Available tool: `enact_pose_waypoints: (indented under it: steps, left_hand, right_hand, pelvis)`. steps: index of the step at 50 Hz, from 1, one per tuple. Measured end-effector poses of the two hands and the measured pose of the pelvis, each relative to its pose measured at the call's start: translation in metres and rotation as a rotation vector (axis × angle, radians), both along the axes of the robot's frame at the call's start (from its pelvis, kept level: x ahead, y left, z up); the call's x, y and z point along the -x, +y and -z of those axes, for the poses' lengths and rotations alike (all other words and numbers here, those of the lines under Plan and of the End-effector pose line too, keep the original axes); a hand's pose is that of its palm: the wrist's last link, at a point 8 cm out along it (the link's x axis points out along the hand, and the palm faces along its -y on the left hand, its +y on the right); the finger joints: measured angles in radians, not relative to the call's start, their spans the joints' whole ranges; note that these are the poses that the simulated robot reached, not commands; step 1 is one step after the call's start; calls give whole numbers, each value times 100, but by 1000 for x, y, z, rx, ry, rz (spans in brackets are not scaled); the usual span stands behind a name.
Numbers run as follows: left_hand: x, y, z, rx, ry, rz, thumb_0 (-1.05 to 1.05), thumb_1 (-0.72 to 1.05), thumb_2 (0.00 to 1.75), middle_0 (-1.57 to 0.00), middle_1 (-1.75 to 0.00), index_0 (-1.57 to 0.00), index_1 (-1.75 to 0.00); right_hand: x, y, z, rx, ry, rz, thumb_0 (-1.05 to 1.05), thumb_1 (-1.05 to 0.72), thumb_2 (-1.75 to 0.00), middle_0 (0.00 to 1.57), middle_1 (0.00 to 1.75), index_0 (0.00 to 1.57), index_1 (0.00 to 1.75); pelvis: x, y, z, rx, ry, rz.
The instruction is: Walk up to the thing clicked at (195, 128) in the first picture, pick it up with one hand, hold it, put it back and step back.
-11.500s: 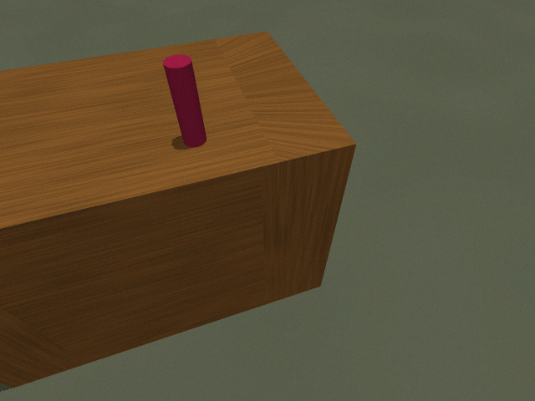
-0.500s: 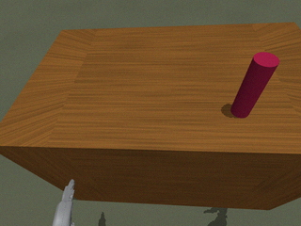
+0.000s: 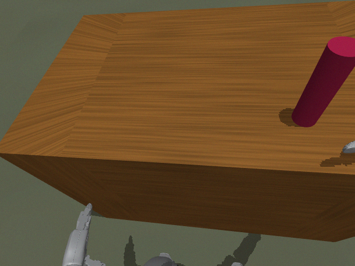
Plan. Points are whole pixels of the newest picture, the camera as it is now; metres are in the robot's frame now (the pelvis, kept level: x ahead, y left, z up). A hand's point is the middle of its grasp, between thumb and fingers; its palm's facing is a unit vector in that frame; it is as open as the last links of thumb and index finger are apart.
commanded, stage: close in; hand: right
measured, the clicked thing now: (321, 88) +0.47 -0.23 +0.11
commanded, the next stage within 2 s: rest palm in 0.44 s
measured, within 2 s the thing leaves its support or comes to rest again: leaves its support in 1.80 s
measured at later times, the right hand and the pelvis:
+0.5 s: hand (327, 111) +0.44 -0.25 +0.08, palm faces +0.21 +0.98 +0.04, open 17.6 cm; pelvis -0.01 +0.00 -0.01, yaw +0 degrees
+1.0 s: hand (315, 102) +0.45 -0.23 +0.09, palm faces +0.23 +0.97 +0.03, open 16.0 cm; pelvis -0.01 +0.01 -0.01, yaw +0 degrees
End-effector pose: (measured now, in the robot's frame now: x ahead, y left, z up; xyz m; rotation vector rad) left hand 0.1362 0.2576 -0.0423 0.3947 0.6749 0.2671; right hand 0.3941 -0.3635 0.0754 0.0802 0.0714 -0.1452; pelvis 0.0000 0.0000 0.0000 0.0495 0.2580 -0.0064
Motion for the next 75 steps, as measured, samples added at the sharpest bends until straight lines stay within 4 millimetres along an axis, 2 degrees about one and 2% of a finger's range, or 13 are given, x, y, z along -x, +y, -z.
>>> enact_pose_waypoints:
  steps: [5, 9, 16, 36, 47, 54, 63, 70, 75]
  left_hand:
    - [8, 4, -1, 0, -11, -23, -1, -53, 5, -7, -6, -7, -6]
    - [8, -1, -7, 27, -36, -17, -1, -53, 4, -7, -6, -7, -6]
    - [11, -2, -3, 77, -42, -20, -1, -53, 4, -7, -6, -7, -6]
    - [11, 9, -3, 109, -37, -25, -1, -57, 7, -6, -5, -5, -6]
    - [8, 6, -4, 127, -50, -19, -1, -56, 7, -6, -5, -5, -6]
    - [10, 13, -7, 100, -42, -23, -1, -55, 7, -6, -5, -5, -6]
    - [11, 11, -10, 104, -46, -22, -1, -54, 6, -6, -5, -5, -5]
    - [8, 7, -8, 108, -39, -14, -1, -54, 6, -5, -5, -5, -5]
    - [6, 5, -6, 108, -41, -1, -1, -53, 5, -6, -5, -5, -5]
  right_hand:
    - [-17, 20, 8, 2, -22, 29, -2, 53, -5, 5, 4, 4, 4]
    - [-22, 34, 3, 15, -32, 44, -2, 54, -5, 4, 5, 4, 5]
    - [-17, 47, -5, 40, -37, 63, -2, 56, -6, 3, 5, 4, 5]
    - [-14, 85, -7, 39, -35, 65, -1, 55, -4, 6, 4, 6, 4]
    - [-23, 85, -11, 53, -30, 93, -1, 58, -2, 34, 16, 34, 16]
    - [-35, 86, -16, 48, -38, 89, -2, 54, -11, 55, 31, 54, 31]
    - [-37, 88, -9, 42, -20, 75, -1, 35, -33, 80, 57, 81, 57]
    - [-36, 82, -8, 40, -43, 83, -1, 9, -57, 95, 78, 100, 80]
    - [-38, 81, -8, 43, -36, 70, -3, 8, -75, 90, 86, 96, 88]
  pelvis:
    - [5, -1, 7, -4, 14, -13]
    - [5, -1, 7, -4, 11, -19]
    - [5, 0, 8, 5, -1, -15]
    - [7, 7, 9, 25, -23, -13]
    - [7, 10, 9, 29, -25, -10]
    - [7, 9, 10, 27, -14, -13]
    - [4, 8, 8, 28, -7, -17]
    - [3, 8, 10, 26, -2, -15]
    - [4, 7, 11, 24, 6, -11]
